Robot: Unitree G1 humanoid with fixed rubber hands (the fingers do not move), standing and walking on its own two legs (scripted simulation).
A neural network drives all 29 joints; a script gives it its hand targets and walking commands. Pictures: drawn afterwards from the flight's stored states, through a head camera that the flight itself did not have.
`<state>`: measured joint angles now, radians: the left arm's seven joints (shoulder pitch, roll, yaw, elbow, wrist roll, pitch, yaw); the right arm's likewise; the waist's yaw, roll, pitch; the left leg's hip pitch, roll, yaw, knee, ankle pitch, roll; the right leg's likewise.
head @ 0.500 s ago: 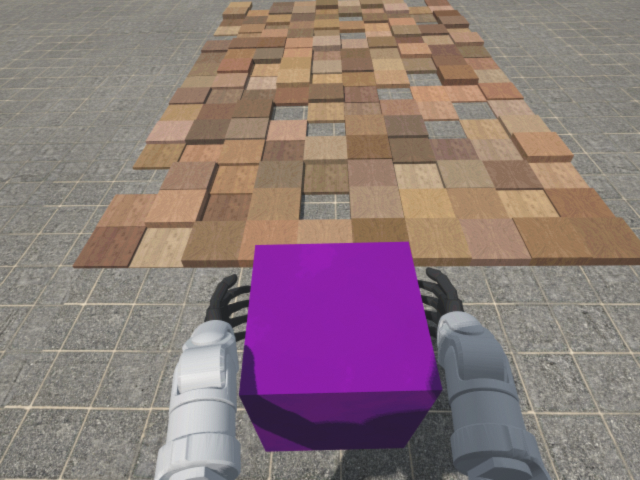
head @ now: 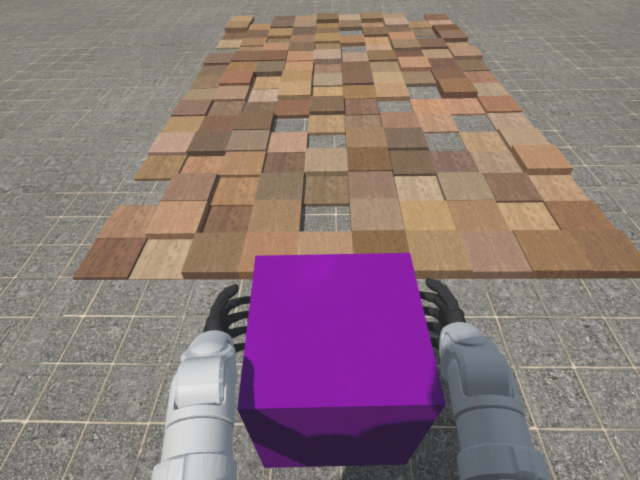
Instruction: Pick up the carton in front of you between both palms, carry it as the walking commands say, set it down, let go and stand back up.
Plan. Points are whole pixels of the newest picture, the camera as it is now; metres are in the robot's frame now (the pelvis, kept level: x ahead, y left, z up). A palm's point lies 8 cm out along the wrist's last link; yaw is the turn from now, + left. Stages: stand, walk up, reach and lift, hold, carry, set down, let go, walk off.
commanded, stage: reach and lift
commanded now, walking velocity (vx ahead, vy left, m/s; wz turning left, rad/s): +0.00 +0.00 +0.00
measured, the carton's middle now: (334, 364) +0.29 +0.00 -0.04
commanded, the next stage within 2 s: hold in 0.06 s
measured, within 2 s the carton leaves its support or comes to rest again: neither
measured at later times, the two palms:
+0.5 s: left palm (213, 346) +0.27 +0.15 +0.05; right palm (456, 338) +0.27 -0.15 +0.05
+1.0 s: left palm (214, 342) +0.28 +0.15 +0.05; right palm (455, 333) +0.28 -0.15 +0.05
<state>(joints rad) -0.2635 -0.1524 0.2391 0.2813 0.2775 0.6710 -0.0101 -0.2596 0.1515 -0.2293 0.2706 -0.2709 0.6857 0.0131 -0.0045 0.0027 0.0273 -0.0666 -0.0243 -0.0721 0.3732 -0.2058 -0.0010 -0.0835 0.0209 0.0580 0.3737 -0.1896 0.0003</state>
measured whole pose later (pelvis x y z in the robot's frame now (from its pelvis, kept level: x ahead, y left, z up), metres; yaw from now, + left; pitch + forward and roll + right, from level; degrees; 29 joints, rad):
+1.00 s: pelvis -0.01 +0.00 +0.00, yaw +0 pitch -8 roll +0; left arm -0.26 -0.15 0.22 0.20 0.27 0.76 -0.01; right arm -0.25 0.15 -0.21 0.20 -0.26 0.77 0.01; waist 0.00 0.00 0.04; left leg -0.03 -0.02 -0.08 0.37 -0.20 0.00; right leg -0.04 0.02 0.05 0.36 -0.18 0.00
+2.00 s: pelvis +0.18 +0.00 -0.01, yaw +4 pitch +6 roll +0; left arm -0.15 -0.13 0.08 -0.32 0.10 1.21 0.10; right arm -0.14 0.13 -0.13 -0.36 -0.09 1.23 -0.09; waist -0.01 0.01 -0.14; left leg -0.42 0.06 0.08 1.01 -0.44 0.02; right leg -0.29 -0.01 -0.22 0.44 -0.25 -0.07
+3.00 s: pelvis +0.80 +0.03 -0.01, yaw +4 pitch +6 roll +2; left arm -0.82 0.00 0.28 0.03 0.05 1.29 0.14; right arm -0.86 0.00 -0.27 0.03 -0.08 1.33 -0.13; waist 0.05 0.01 0.11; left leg -0.69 0.04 0.04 1.24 -0.36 0.05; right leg -0.36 0.00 -0.18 0.50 -0.25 -0.11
